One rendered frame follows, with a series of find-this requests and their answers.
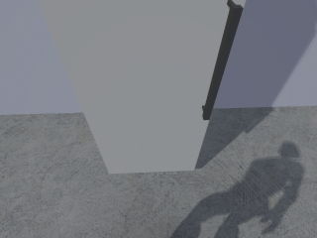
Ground handle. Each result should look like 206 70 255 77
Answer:
202 0 244 120

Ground fridge door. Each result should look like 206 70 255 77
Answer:
37 0 246 175

